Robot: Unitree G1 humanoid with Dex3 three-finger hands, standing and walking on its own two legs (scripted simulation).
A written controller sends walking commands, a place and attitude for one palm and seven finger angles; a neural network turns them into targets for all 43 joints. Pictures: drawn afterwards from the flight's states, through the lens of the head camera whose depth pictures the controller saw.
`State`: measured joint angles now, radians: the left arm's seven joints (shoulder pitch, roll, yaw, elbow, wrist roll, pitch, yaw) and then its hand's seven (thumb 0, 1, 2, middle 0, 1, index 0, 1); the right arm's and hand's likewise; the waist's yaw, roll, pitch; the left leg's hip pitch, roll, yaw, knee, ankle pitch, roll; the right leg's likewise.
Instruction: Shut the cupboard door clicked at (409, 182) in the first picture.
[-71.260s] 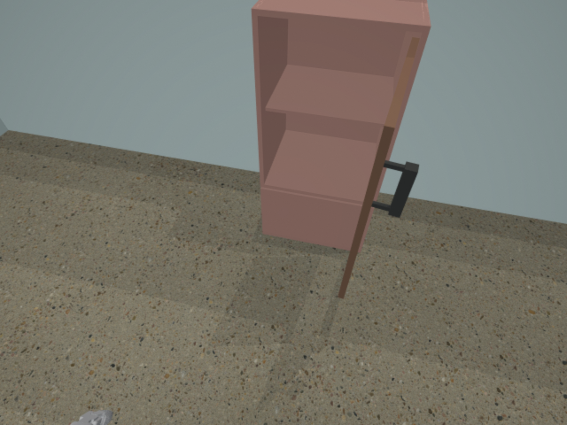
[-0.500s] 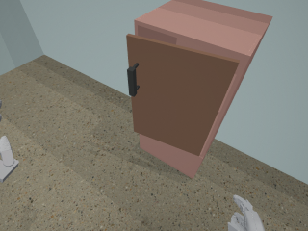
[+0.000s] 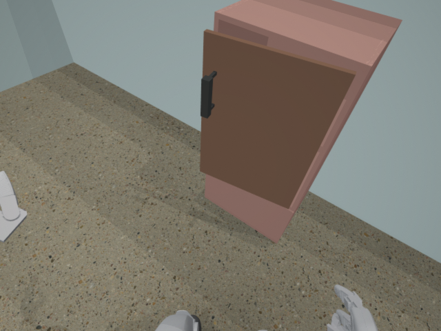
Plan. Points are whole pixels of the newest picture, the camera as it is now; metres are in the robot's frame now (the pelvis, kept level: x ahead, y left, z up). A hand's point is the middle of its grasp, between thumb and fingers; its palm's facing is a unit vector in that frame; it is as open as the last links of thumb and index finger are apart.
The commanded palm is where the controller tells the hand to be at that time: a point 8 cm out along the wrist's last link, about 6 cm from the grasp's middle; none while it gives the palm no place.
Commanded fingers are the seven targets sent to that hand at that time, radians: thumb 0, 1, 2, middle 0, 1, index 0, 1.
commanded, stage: step back with the hand held close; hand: left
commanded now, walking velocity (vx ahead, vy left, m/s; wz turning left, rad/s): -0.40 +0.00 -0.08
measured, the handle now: (209, 94) +0.76 +0.07 +0.00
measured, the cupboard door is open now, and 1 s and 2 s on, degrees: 9 9 9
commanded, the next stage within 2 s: stop stepping back and stand still in 0.30 s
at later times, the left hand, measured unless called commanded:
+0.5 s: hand out of the picture +0.11 +0.29 +0.20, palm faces +0.28 -0.89 -0.37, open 7.4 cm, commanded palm +0.04 +0.34 +0.20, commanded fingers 0.00 0.90 0.90 -0.20 -0.30 -0.20 -0.30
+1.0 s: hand out of the picture +0.02 +0.35 +0.19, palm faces +0.30 -0.86 -0.41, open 7.4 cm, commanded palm -0.05 +0.39 +0.20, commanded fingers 0.00 0.90 0.90 -0.20 -0.30 -0.20 -0.30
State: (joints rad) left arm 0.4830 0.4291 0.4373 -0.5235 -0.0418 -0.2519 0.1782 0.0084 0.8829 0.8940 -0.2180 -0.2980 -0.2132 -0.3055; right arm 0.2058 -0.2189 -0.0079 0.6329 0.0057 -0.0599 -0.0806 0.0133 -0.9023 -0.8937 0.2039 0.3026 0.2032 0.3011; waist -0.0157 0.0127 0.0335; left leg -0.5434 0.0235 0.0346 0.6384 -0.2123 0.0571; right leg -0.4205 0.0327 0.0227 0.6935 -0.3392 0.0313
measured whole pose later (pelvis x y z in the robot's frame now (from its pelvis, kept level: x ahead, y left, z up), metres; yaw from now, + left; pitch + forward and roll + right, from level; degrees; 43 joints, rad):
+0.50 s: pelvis -0.14 +0.06 +0.02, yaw -7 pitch -1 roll -6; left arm 0.47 0.46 0.46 -0.58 -0.08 -0.20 0.13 0.01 0.89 0.89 -0.21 -0.30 -0.21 -0.30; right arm 0.15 -0.14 0.02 0.60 -0.01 -0.11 -0.03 0.01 -0.90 -0.89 0.21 0.30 0.20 0.30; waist -0.02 -0.02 0.05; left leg -0.45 0.08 0.08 0.45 -0.02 0.07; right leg -0.36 0.10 -0.02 0.91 -0.52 0.00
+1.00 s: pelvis -0.23 +0.11 +0.02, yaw -8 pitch -1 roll -1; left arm 0.55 0.44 0.45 -0.53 -0.04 -0.17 0.17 0.01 0.89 0.89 -0.21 -0.30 -0.21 -0.30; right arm 0.31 -0.16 0.02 0.67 -0.01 -0.11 -0.07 0.02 -0.90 -0.89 0.20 0.30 0.20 0.30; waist -0.06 -0.06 -0.01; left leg -0.28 0.07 0.09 0.56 -0.26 0.01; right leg -0.33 0.01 -0.08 0.78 -0.42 -0.01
